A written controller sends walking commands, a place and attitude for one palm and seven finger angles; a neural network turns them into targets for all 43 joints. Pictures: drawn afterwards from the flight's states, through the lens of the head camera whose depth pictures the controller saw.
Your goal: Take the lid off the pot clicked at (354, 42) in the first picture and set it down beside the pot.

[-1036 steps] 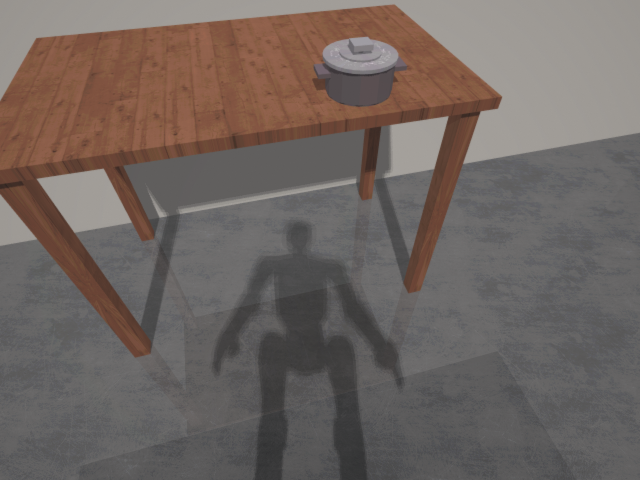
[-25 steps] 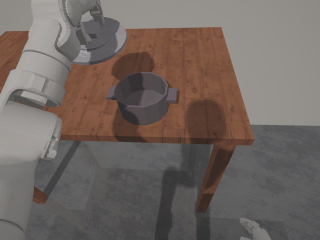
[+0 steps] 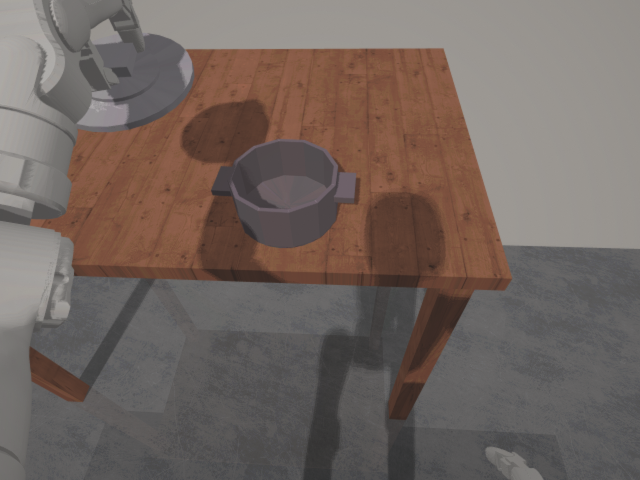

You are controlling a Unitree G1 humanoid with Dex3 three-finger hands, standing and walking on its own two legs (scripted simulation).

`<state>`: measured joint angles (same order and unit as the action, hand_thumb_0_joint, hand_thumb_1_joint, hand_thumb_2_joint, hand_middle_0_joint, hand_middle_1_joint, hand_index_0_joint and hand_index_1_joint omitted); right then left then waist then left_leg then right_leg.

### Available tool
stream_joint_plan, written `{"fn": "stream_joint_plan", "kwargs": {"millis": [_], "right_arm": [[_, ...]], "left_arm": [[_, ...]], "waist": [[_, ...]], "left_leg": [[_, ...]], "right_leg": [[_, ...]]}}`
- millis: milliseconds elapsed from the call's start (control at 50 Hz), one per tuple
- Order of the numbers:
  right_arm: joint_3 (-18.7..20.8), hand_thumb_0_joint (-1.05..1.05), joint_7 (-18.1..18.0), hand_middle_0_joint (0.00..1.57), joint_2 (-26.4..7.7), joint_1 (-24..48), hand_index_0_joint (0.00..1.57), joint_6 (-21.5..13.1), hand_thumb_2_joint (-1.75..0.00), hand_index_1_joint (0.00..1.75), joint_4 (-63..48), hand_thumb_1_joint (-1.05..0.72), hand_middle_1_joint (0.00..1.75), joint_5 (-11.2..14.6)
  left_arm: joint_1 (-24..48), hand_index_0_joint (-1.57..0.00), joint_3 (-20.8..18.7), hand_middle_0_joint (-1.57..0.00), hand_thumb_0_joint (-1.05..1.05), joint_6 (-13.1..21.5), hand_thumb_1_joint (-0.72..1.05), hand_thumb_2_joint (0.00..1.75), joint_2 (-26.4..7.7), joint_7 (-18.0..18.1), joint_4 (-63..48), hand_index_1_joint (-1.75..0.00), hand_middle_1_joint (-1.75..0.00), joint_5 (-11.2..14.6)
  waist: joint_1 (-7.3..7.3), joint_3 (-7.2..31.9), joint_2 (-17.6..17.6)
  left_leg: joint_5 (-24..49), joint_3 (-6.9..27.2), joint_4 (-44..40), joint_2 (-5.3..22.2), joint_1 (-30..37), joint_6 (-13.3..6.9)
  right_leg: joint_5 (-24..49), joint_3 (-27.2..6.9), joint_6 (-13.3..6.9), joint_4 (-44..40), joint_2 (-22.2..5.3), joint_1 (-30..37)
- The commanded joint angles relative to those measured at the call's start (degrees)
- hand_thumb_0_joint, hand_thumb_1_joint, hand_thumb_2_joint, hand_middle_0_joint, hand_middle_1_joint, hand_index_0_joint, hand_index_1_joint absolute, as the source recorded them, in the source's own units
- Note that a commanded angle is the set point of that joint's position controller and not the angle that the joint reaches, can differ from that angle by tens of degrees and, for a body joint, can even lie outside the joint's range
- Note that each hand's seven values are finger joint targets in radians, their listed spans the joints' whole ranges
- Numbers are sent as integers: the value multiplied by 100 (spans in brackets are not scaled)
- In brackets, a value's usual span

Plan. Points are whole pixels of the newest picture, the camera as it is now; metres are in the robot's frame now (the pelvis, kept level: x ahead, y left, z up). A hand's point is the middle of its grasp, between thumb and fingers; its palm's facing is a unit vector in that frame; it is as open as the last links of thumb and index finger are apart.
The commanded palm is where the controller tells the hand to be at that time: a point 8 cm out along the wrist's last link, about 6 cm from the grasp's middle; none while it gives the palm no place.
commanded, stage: move the lid sideways beside the pot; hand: left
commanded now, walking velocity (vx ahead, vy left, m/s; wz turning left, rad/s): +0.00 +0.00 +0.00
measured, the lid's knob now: (112, 60) +0.51 +0.23 +0.27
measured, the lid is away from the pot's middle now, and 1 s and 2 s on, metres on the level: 0.18 0.23 0.23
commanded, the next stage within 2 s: lower the lid onto the table in 0.76 s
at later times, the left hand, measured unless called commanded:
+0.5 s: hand (52, 61) +0.46 +0.27 +0.29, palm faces -0.14 -0.02 -0.99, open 8.1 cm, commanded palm +0.44 +0.27 +0.36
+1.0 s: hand (44, 64) +0.47 +0.28 +0.29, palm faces -0.15 -0.04 -0.99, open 8.1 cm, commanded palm +0.44 +0.28 +0.35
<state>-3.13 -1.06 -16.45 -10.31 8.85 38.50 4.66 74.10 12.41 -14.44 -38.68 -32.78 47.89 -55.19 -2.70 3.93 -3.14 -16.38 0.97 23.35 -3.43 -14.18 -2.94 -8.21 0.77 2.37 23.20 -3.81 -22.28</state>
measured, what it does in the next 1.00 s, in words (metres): stands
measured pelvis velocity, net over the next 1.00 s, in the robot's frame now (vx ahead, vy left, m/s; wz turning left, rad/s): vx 0.01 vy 0.00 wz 0.02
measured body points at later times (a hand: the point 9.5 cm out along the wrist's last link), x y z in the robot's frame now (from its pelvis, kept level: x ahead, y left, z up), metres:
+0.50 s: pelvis +0.00 +0.00 +0.00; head +0.04 -0.02 +0.45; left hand +0.47 +0.26 +0.35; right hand +0.14 -0.24 -0.13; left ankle -0.06 +0.09 -0.74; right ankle +0.03 -0.15 -0.74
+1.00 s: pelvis +0.01 +0.00 +0.00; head +0.05 -0.03 +0.45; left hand +0.47 +0.27 +0.34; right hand +0.13 -0.25 -0.13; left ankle -0.06 +0.09 -0.74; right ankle +0.03 -0.15 -0.74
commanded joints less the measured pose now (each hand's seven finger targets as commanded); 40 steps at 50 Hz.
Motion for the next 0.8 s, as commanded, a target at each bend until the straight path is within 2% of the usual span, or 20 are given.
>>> {"fn": "stream_joint_plan", "kwargs": {"millis": [0,60,100,160,180,200,240,280,340,400,460,480,540,560,580,640,660,700,740,780], "right_arm": [[249,0,-37,20,-690,376,20,-258,-90,30,-742,-90,30,-2],[277,0,-18,20,-821,298,20,-206,-90,30,-696,-90,30,-10],[255,0,9,20,-713,314,20,-214,-90,30,-683,-90,30,-4],[274,0,29,20,-823,339,20,-136,-90,30,-712,-90,30,18],[242,0,33,20,-739,304,20,-131,-90,30,-677,-90,30,9],[232,0,27,20,-724,339,20,-116,-90,30,-665,-90,30,28],[253,0,15,20,-785,304,20,-106,-90,30,-678,-90,30,9],[221,0,32,20,-722,360,20,-131,-90,30,-732,-90,30,3],[221,0,-15,20,-791,246,20,-50,-90,30,-631,-90,30,9],[217,0,-17,20,-747,332,20,-38,-90,30,-697,-90,30,22],[232,0,-34,20,-824,280,20,-20,-90,30,-696,-90,30,21],[218,0,-40,20,-764,227,20,-24,-90,30,-666,-90,30,11],[223,0,-46,20,-755,237,20,-18,-90,30,-671,-90,30,13],[241,0,-38,20,-826,256,20,-15,-90,30,-702,-90,30,32],[227,0,-40,20,-756,214,20,-28,-90,30,-679,-90,30,6],[205,0,-71,20,-768,199,20,30,-90,30,-661,-90,30,43],[226,0,-59,20,-817,219,20,39,-90,30,-679,-90,30,75],[243,0,-41,20,-764,267,20,-4,-90,30,-702,-90,30,36],[231,0,-45,20,-736,195,20,-5,-90,30,-641,-90,30,39],[233,0,-54,20,-774,138,20,-18,-90,30,-635,-90,30,34]], "left_arm": [[3918,-73,-542,-96,0,137,66,105,-1521,363,-1761,-87,-108,-123],[3247,-73,-804,-96,0,98,66,105,-1839,352,-1485,-87,-108,-89],[3519,-73,-639,-96,0,118,66,105,-1570,308,-1623,-87,-108,-97],[3023,-73,-678,-96,0,88,66,105,-1681,295,-1518,-87,-108,-41],[3400,-73,-722,-96,0,101,66,105,-1725,285,-1642,-87,-108,-115],[3450,-73,-444,-96,0,88,66,105,-1419,275,-1480,-87,-108,-107],[3309,-73,-917,-96,0,121,66,105,-1980,306,-1551,-87,-108,-139],[3708,-73,-764,-96,0,185,66,105,-1871,324,-2051,-87,-108,-119],[3167,-73,-935,-96,0,125,66,105,-2069,294,-1030,-87,-108,-200],[3479,-73,-767,-96,0,208,66,105,-1961,319,-1346,-87,-108,-198],[3226,-73,-854,-96,0,226,66,105,-2136,360,-1240,-87,-108,-198],[3445,-73,-1036,-96,0,254,66,105,-2338,356,-1358,-87,-108,-273],[3501,-73,-875,-96,0,291,66,105,-2179,337,-1300,-87,-108,-249],[3299,-73,-907,-96,0,303,66,105,-2272,357,-1411,-87,-108,-199],[3377,-73,-1093,-96,0,313,66,105,-2418,352,-1410,-87,-108,-276],[3120,-73,-917,-96,0,326,66,105,-2266,315,-890,-87,-108,-253],[3091,-73,-653,-96,0,346,66,105,-2036,317,-1132,-87,-108,-176],[3366,-73,-976,-96,0,367,66,105,-2326,347,-1599,-87,-108,-223],[3367,-73,-725,-96,0,326,66,105,-2025,309,-1382,-87,-108,-201],[3193,-73,-1093,-96,0,326,66,105,-2443,330,-1341,-87,-108,-226]], "waist": [[17,2881,-208],[59,2720,-193],[20,2661,-111],[47,2513,-183],[37,2599,-38],[-44,2367,-77],[86,2596,14],[59,2893,-359],[47,2313,221],[36,2563,-10],[33,2558,-173],[66,2823,-47],[28,2685,-131],[37,2690,-375],[85,2899,-194],[41,2388,21],[-30,2332,-241],[45,2803,-318],[-48,2531,-293],[44,2642,-167]], "left_leg": [[3619,174,43,55,885,153],[3908,185,102,87,854,190],[3934,202,86,95,873,193],[3994,186,108,116,837,209],[3858,196,66,109,787,211],[3726,197,51,111,774,202],[3634,181,40,104,738,159],[3949,242,73,83,933,231],[3415,150,26,117,485,152],[3518,169,55,120,594,146],[3726,189,122,121,682,167],[3761,182,114,126,695,154],[3793,172,126,121,687,142],[3970,196,158,148,795,179],[3968,192,181,132,764,154],[3417,109,85,140,407,81],[3522,146,86,157,556,128],[3900,167,172,147,842,101],[3748,171,144,129,788,120],[3653,160,145,132,690,98]], "right_leg": [[1551,149,-480,162,342,1604],[1688,186,-493,113,358,1549],[1614,202,-476,125,355,1498],[1632,220,-489,92,360,1417],[1538,216,-469,106,352,1504],[1401,263,-481,93,364,1302],[1474,207,-481,115,356,1534],[1536,206,-489,137,350,1569],[1421,242,-466,105,343,1501],[1430,231,-475,145,328,1557],[1504,240,-487,120,355,1480],[1552,193,-460,160,338,1660],[1562,218,-455,148,343,1576],[1590,224,-475,119,344,1508],[1606,187,-449,176,346,1668],[1463,229,-441,132,326,1576],[1420,258,-461,66,334,1410],[1569,191,-453,142,348,1580],[1448,237,-446,77,363,1407],[1491,204,-447,88,357,1583]]}}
